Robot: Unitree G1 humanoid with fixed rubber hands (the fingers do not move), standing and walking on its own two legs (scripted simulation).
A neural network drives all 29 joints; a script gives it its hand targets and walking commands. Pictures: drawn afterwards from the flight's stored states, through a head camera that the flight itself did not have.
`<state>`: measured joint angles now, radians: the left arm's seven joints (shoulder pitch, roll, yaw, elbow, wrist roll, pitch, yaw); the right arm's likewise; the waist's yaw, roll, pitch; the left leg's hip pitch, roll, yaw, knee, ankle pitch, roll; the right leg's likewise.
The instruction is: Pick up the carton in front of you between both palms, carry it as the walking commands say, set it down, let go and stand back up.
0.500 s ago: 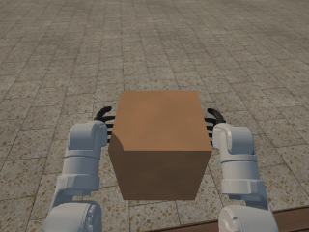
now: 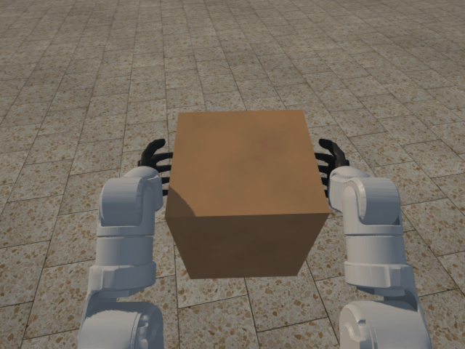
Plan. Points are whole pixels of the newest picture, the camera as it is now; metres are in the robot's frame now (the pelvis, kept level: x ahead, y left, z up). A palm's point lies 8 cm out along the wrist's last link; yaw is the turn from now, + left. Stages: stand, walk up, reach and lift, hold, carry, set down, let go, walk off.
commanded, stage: carry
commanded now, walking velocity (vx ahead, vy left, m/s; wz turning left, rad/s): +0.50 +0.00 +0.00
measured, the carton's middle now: (242, 200) +0.38 -0.02 +0.07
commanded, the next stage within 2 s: none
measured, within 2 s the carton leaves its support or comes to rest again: neither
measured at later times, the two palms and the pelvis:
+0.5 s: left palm (154, 98) +0.64 +0.17 +0.12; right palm (283, 95) +0.64 -0.13 +0.12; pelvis +0.29 +0.02 +0.00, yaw -1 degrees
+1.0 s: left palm (183, 59) +0.87 +0.12 +0.11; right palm (286, 59) +0.86 -0.18 +0.11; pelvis +0.60 -0.02 +0.00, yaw -1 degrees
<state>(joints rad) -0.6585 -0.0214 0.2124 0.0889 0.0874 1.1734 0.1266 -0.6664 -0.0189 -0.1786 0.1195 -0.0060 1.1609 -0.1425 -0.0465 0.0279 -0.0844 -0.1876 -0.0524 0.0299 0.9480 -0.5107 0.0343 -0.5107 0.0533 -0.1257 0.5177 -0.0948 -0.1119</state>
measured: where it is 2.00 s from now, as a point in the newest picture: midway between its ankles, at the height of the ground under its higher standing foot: (230, 195)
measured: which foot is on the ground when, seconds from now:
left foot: up 0.00-0.48, down 0.50-1.00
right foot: down 0.00-0.50, up 0.52-0.96, down 0.98-1.00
